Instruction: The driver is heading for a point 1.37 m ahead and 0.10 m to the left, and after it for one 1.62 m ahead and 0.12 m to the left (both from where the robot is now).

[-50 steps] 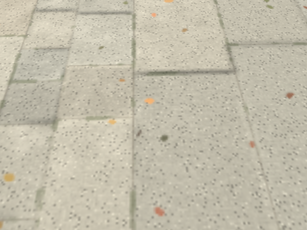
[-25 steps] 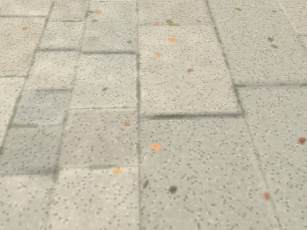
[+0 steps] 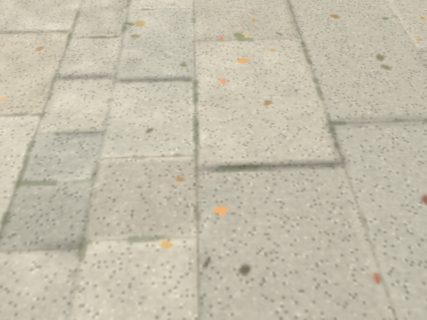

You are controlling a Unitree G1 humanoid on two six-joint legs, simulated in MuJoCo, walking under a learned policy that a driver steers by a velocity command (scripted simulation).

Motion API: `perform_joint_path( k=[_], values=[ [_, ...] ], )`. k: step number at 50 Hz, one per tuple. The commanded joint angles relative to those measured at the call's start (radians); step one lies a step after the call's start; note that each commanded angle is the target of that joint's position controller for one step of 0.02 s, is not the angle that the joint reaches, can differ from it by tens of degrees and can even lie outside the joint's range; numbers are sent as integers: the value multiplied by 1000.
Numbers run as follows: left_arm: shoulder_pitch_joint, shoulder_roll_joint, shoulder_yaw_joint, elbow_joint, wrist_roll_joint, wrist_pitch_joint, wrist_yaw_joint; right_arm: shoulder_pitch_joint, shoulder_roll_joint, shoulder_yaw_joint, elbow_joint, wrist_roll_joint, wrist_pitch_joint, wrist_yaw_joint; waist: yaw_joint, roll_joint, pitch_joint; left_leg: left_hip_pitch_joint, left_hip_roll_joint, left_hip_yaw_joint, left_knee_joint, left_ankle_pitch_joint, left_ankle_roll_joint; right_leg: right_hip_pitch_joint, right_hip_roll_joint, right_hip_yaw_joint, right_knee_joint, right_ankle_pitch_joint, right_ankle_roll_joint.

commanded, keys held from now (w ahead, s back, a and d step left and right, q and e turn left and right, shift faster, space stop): shift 0.80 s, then w+shift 0.20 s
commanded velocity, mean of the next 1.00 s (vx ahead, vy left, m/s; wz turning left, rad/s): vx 0.07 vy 0.00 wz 0.00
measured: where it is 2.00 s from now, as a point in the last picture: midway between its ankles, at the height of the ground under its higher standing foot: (203, 219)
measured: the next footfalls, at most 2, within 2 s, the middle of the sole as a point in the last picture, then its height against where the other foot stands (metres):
left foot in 1.12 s outside the picture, level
right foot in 1.62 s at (241, 262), level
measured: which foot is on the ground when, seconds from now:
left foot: down 0.00-0.86, up 0.88-1.00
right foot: down 0.00-1.00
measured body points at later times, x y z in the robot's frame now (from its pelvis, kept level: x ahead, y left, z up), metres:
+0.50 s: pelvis +0.00 -0.01 +0.00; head +0.01 -0.01 +0.45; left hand -0.03 +0.22 -0.15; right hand +0.06 -0.25 -0.15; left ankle +0.06 +0.11 -0.73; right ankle -0.06 -0.13 -0.73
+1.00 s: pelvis +0.05 +0.00 +0.00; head +0.05 +0.01 +0.45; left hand -0.03 +0.25 -0.15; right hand +0.13 -0.25 -0.13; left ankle +0.07 +0.13 -0.69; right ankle -0.06 -0.13 -0.73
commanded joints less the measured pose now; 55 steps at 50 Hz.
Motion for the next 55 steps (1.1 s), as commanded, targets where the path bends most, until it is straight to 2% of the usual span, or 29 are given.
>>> perform_joint_path(
  k=[1, 18, 40, 41, 42, 43, 44, 45, 46, 47, 48, 49, 50, 52, 53, 54, 55],
  values=[
    [67, 95, 15, -12, 0, -8, 3, -15, -99, -16, -28, 0, -7, -5, -5, -4, -6, 158, 54, -61, -70, 116, 41, -178, -25, 20, -129, 71, -27],
    [140, 63, 14, -12, -1, -16, 4, 27, -85, -7, 26, 2, -7, -11, -11, -8, 11, 152, 51, -61, -79, 97, 33, -181, -18, 18, -148, 68, -32],
    [196, 44, 16, -24, -3, -19, 1, 58, -79, -1, 51, 6, -6, -16, -13, -9, 12, 162, 51, -58, -66, 158, 30, -169, -15, 18, -152, 128, -35],
    [234, 49, 20, -9, -8, -15, 4, 90, -72, -1, 68, 9, -4, -16, -8, -26, -27, 166, 16, -19, -40, -80, 31, -150, -9, 18, -169, -75, -55],
    [234, 88, 33, -19, -19, -12, 7, 101, -89, -11, 70, 21, -6, -15, -4, -62, 8, 88, -22, 20, 13, -371, 32, -161, -32, 67, -187, -324, -99],
    [279, 125, 45, -27, -27, -17, 9, 33, -104, -16, 37, 24, -18, -9, 34, -84, 78, -76, -20, 19, 70, -488, 29, -142, -108, 181, -259, -536, -157],
    [298, 188, 66, -30, -39, -33, 10, -76, -66, -5, -22, 40, -44, 5, 65, -195, 158, -230, -13, 64, 209, -325, 20, -89, -268, 385, -392, -611, -234],
    [266, 207, 77, -45, -38, -52, 12, -146, -68, -4, -61, 44, -70, 16, 71, -209, 222, -369, 56, 14, 329, -227, 33, -48, -383, 517, -457, -523, -284],
    [242, 170, 69, -59, -23, -72, 11, -149, -86, -13, -69, 43, -88, 25, 51, -159, 227, -502, 100, -30, 419, -216, 43, 47, -397, 520, -448, -410, -281],
    [225, 144, 65, -70, -22, -85, 5, -121, -77, -13, -68, 42, -103, 31, 33, -137, 203, -575, 127, -47, 467, -204, 48, 122, -380, 476, -417, -332, -261],
    [207, 134, 64, -83, -31, -90, -4, -106, -70, -10, -73, 45, -117, 39, 24, -124, 181, -571, 145, -50, 409, -185, 49, 147, -355, 413, -401, -260, -233],
    [195, 128, 64, -95, -37, -89, -10, -107, -75, -12, -76, 43, -128, 46, 22, -108, 154, -490, 139, -27, 308, -160, 46, 132, -309, 327, -400, -197, -202],
    [196, 135, 66, -104, -35, -87, -13, -116, -63, -10, -78, 39, -135, 51, 29, -114, 129, -374, 111, 19, 241, -135, 36, 78, -265, 260, -399, -153, -186],
    [188, 168, 73, -121, -37, -85, -18, -77, -44, -4, -69, 42, -133, 63, 7, -142, 119, -167, 66, 96, 176, -120, 16, -59, -233, 180, -387, -147, -194],
    [183, 175, 75, -127, -40, -85, -20, -35, -47, -5, -58, 45, -129, 64, -17, -141, 121, -65, 47, 125, 141, -98, 13, -121, -229, 156, -367, -141, -200],
    [174, 181, 75, -134, -39, -88, -22, 36, -68, -16, -39, 47, -124, 61, -57, -134, 105, 57, 17, 148, 113, -77, 18, -172, -216, 132, -312, -58, -196],
    [156, 186, 73, -142, -33, -90, -24, 160, -108, -38, -7, 50, -120, 54, -124, -129, 49, 213, -23, 174, 102, -81, 31, -213, -193, 95, -180, 148, -183]
  ],
)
